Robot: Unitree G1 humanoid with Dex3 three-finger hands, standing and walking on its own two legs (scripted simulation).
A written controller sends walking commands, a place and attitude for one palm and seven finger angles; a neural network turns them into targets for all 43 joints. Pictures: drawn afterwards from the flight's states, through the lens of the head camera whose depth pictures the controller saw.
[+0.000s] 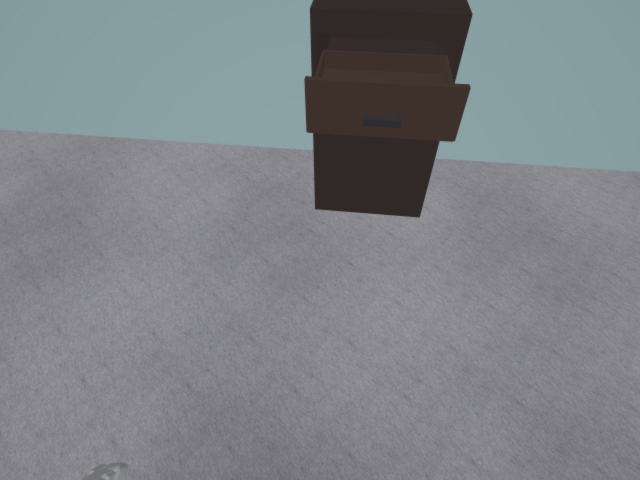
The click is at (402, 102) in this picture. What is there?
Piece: drawer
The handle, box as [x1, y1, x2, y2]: [363, 109, 401, 127]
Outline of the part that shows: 365,109 363,125 400,127 401,125 399,111 396,112 395,117 369,116 368,109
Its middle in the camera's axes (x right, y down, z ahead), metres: +0.16 -0.33 +1.04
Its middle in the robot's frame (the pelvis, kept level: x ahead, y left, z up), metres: +1.00 -0.11 -0.09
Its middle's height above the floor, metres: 0.69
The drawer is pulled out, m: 0.30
